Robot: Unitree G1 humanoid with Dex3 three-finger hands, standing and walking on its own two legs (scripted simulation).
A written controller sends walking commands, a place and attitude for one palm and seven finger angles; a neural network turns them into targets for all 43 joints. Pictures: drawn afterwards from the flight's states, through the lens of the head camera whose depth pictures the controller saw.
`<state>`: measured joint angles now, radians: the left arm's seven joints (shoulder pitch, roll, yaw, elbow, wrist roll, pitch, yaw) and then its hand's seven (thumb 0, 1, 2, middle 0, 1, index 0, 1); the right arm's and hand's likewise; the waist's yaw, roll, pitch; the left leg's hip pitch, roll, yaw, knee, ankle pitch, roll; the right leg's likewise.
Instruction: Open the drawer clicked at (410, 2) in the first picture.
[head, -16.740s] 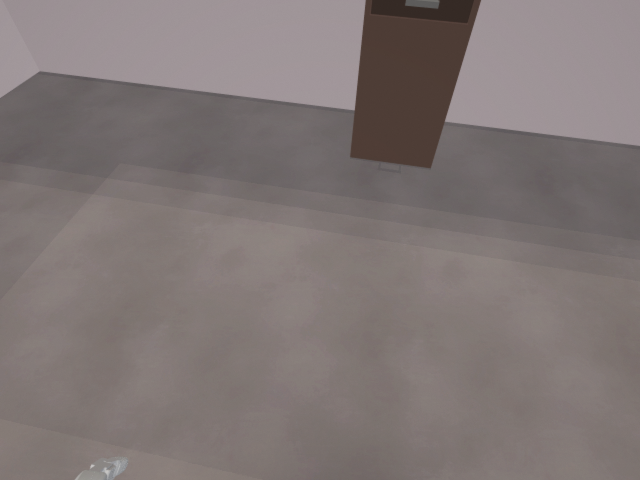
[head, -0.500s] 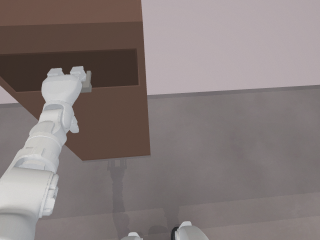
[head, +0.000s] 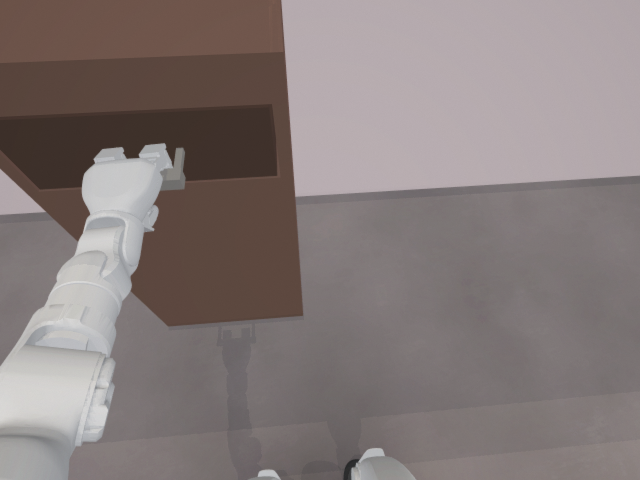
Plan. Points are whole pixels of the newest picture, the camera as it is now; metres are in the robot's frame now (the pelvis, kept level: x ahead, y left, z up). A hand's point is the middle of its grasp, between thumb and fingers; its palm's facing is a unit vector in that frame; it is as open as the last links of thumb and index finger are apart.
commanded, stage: close the thumb around the handle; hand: left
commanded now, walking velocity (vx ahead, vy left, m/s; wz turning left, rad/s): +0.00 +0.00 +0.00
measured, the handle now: (140, 169) +0.52 +0.24 +0.03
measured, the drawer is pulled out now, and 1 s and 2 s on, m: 0.00 0.03 0.18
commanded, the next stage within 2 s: pull the drawer open in 0.20 s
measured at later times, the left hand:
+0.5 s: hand (141, 211) +0.47 +0.24 +0.01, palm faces -0.05 -0.04 -1.00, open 5.6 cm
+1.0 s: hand (137, 233) +0.43 +0.24 +0.01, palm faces +0.00 -0.05 -1.00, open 5.7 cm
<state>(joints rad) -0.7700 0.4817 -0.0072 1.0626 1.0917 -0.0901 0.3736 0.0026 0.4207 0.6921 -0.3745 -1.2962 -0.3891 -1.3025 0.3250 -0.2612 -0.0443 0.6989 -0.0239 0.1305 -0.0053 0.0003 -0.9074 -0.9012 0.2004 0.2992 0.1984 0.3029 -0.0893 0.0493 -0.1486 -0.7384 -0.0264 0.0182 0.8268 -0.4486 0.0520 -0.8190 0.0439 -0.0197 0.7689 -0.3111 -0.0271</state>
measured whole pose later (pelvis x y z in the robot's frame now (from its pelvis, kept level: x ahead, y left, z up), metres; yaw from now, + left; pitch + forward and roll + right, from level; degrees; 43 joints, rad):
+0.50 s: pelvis -0.01 +0.00 +0.00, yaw -1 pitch +21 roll -1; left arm -0.75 0.51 0.02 1.04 1.08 -0.11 0.36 0.00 0.72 0.80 -0.33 -1.35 -0.39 -1.33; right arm 0.34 -0.27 -0.04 0.69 -0.02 0.13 -0.01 0.00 -0.91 -0.90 0.20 0.30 0.20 0.30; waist -0.10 0.04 -0.14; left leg -0.75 -0.02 0.04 0.83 -0.44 0.06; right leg -0.84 0.05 0.00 0.77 -0.30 -0.02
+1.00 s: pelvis +0.02 +0.01 +0.01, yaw +0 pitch +18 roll -2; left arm -0.49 0.39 -0.06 0.74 1.08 -0.04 0.40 0.00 0.73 0.81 -0.29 -1.35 -0.37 -1.31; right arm 0.25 -0.25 -0.05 0.66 -0.01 0.14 0.00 0.00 -0.91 -0.90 0.20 0.30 0.20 0.30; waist -0.03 0.05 -0.14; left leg -0.61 -0.04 0.03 0.75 -0.45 0.07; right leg -0.69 0.04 0.00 0.70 -0.32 -0.01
